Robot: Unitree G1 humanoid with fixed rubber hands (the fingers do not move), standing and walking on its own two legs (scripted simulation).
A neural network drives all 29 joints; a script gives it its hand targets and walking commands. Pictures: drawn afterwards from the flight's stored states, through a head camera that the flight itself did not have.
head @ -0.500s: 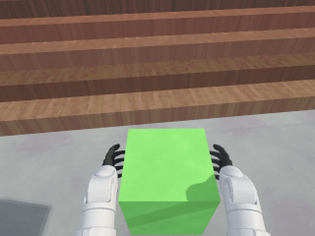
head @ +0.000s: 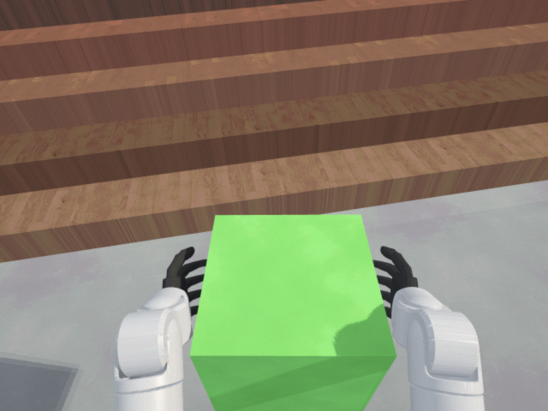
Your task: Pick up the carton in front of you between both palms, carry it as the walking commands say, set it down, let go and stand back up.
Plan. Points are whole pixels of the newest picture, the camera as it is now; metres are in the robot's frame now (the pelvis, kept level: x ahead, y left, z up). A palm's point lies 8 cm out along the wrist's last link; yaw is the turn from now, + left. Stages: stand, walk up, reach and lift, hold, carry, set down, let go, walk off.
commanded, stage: carry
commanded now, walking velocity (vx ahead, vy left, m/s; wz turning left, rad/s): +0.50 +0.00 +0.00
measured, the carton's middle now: (288, 321) +0.27 +0.00 +0.01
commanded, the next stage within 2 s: none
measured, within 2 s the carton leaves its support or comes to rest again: neither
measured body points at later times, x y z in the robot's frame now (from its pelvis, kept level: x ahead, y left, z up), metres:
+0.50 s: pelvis +0.33 +0.01 -0.03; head +0.32 +0.01 +0.42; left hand +0.60 +0.17 +0.05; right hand +0.61 -0.13 +0.05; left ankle +0.46 +0.09 -0.75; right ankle +0.12 -0.10 -0.73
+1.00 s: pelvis +0.66 -0.01 -0.03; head +0.66 -0.02 +0.42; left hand +0.96 +0.15 +0.10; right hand +0.96 -0.16 +0.09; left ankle +0.46 +0.09 -0.72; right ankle +0.78 -0.09 -0.74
